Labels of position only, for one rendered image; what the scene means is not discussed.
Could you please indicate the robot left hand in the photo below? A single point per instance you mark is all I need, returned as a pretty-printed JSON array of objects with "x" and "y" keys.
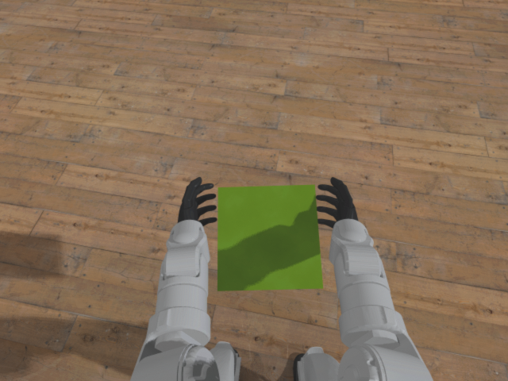
[{"x": 188, "y": 209}]

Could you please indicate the robot left upper arm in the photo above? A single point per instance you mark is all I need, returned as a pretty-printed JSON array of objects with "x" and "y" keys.
[{"x": 191, "y": 362}]

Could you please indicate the robot right forearm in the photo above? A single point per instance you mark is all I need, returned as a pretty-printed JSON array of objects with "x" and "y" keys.
[{"x": 367, "y": 310}]

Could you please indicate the robot left shin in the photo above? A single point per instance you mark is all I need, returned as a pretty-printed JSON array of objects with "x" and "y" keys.
[{"x": 222, "y": 344}]

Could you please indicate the robot right hand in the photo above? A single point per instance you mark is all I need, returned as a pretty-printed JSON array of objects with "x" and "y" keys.
[{"x": 343, "y": 203}]

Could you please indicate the carton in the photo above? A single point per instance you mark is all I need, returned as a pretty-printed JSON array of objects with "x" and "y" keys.
[{"x": 268, "y": 239}]

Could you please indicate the robot left thigh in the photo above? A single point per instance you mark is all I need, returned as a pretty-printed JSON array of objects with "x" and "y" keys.
[{"x": 228, "y": 363}]

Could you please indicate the robot right upper arm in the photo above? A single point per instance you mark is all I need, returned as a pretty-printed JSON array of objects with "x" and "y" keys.
[{"x": 367, "y": 362}]

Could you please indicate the robot left forearm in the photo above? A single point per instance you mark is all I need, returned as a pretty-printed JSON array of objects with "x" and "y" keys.
[{"x": 181, "y": 308}]

